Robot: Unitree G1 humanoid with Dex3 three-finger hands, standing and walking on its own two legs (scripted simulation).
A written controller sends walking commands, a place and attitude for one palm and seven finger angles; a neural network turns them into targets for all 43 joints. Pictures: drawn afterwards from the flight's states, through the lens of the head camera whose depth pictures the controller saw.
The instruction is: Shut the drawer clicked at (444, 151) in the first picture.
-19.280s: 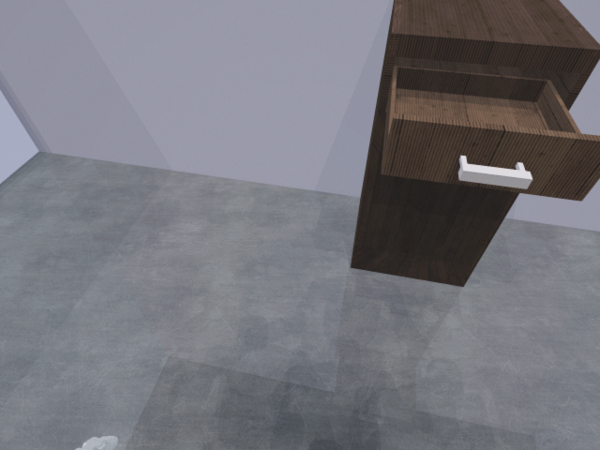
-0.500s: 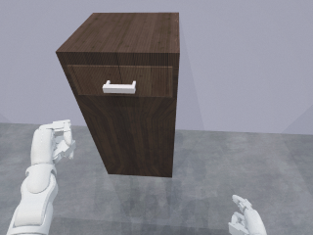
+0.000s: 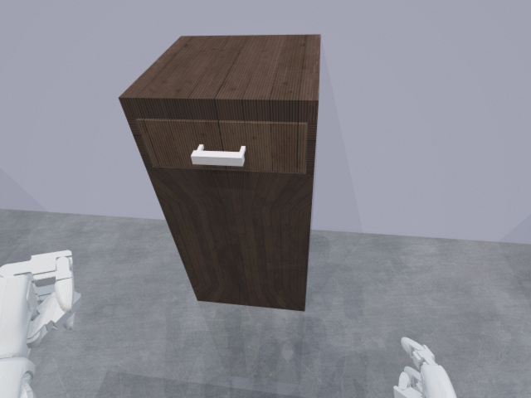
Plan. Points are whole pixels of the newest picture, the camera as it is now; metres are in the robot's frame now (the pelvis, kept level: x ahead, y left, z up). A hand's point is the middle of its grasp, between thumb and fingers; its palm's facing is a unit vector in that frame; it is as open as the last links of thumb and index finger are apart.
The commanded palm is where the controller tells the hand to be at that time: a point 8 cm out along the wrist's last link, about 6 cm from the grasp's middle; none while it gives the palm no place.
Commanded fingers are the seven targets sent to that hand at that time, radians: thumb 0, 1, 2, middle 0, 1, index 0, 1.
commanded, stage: draw the hand back to the body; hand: left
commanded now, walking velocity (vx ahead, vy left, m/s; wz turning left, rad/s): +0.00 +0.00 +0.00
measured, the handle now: (219, 153) +0.64 +0.20 +0.03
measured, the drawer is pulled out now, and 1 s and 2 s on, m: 0.00 0.00 0.00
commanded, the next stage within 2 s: step back with the hand held close in 0.04 s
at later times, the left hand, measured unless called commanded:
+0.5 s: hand (73, 299) +0.18 +0.25 +0.15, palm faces +0.28 -0.82 -0.50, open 3.2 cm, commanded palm +0.12 +0.30 +0.17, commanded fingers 0.00 0.90 0.90 -1.40 -1.60 -1.40 -1.60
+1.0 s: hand (6, 369) +0.09 +0.27 +0.16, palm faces +0.38 -0.80 -0.46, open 3.2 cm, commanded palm +0.04 +0.31 +0.17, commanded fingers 0.00 0.90 0.90 -1.40 -1.60 -1.40 -1.60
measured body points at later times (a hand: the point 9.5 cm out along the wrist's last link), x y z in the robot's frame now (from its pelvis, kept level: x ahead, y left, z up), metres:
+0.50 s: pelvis -0.02 +0.02 +0.00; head +0.00 +0.00 +0.45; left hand +0.16 +0.29 +0.17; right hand +0.16 -0.23 -0.09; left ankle +0.01 +0.12 -0.74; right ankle -0.04 -0.11 -0.74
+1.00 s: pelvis -0.09 +0.03 -0.01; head -0.07 +0.03 +0.43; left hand +0.07 +0.31 +0.18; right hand +0.09 -0.21 -0.09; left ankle +0.01 +0.12 -0.74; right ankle -0.04 -0.11 -0.74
